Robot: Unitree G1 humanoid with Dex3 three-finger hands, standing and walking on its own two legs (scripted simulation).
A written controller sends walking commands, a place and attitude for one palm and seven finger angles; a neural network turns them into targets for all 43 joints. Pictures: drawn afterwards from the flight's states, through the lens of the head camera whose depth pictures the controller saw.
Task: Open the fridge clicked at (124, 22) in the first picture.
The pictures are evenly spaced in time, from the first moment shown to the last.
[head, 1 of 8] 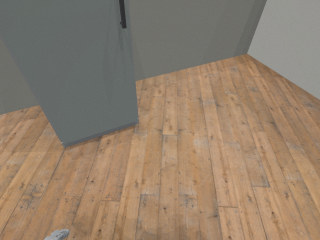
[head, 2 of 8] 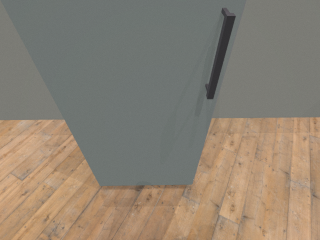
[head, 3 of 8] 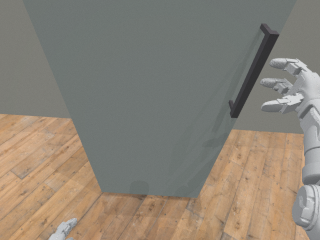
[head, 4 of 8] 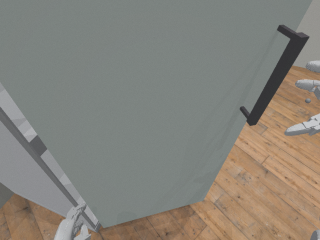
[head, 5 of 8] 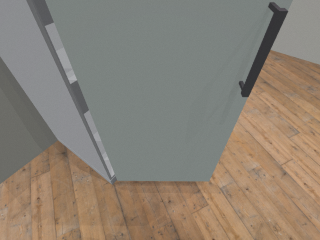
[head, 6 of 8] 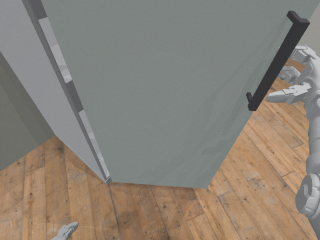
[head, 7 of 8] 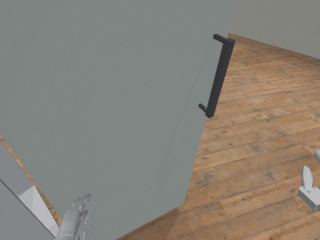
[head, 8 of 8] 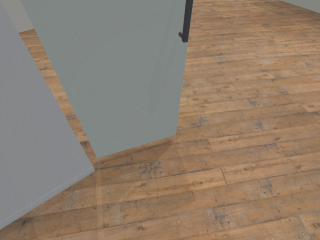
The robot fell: no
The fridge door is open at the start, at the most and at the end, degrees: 0 109 108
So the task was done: yes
